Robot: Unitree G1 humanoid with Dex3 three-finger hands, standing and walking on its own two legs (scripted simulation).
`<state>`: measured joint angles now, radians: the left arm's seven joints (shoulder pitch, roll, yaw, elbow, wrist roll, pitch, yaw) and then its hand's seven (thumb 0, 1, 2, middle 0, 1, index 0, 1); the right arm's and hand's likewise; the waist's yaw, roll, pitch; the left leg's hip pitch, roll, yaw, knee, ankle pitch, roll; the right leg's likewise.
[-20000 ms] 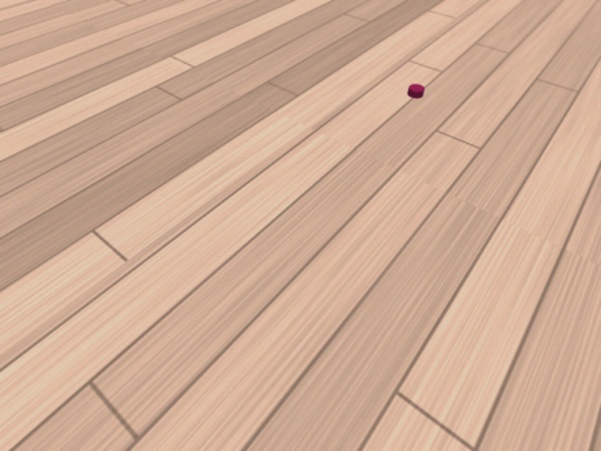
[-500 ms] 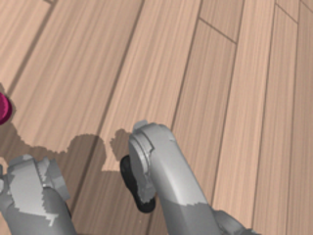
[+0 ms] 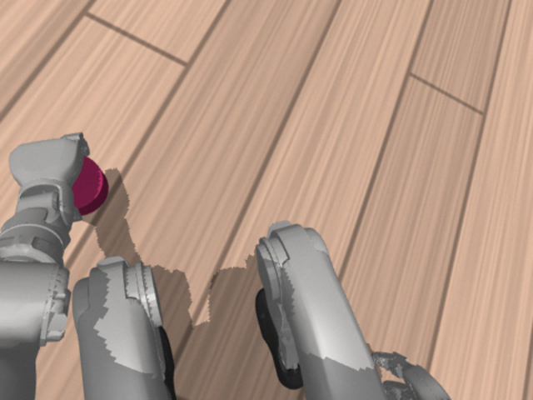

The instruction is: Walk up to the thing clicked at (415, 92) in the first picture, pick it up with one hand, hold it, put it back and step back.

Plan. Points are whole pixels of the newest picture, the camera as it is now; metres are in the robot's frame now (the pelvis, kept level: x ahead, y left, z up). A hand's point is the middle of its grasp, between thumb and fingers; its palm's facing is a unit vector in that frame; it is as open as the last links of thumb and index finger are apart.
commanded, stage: lift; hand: left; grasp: from above
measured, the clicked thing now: (74, 185) +0.47 +0.22 -0.20
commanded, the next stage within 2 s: hold in 1.78 s
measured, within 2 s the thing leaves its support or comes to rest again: neither
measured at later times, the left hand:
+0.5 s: hand (27, 191) +0.43 +0.24 -0.08, palm faces -0.44 -0.07 -0.89, open 11.7 cm
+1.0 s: hand out of the picture +0.36 +0.25 +0.11, palm faces -0.41 -0.10 -0.91, open 11.7 cm
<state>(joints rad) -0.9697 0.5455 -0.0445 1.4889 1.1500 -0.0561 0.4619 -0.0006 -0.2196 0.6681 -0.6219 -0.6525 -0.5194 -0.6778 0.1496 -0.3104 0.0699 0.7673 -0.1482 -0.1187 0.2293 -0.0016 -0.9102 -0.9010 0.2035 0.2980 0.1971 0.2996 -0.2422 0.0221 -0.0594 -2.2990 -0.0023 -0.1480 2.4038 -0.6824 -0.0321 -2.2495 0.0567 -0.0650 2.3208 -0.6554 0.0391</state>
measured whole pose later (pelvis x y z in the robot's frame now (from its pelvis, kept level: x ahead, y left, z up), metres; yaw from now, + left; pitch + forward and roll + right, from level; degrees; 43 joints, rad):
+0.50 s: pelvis -0.01 +0.00 +0.05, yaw +3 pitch +34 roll -5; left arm -0.81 0.47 -0.08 1.16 1.09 -0.02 0.27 -0.01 -0.21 0.64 -0.64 -0.61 -0.54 -0.64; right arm 0.18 -0.29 -0.02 0.73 -0.07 0.02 0.09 0.00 -0.91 -0.90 0.21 0.30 0.20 0.30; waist -0.14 0.05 -0.14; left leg -2.17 -0.01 -0.10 2.23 -0.66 -0.03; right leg -2.12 0.03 -0.03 2.18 -0.65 0.03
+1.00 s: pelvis +0.00 +0.00 +0.20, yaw +6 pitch +28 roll -3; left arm -0.47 0.42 -0.19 0.77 0.99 0.08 0.16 -0.02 -0.23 0.67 -0.66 -0.60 -0.55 -0.65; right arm 0.14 -0.24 -0.03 0.68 0.02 0.06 -0.03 0.00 -0.92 -0.91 0.21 0.30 0.20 0.30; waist -0.08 0.05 -0.21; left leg -1.63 0.00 -0.06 1.74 -0.60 -0.01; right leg -1.59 0.02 0.00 1.71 -0.60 0.03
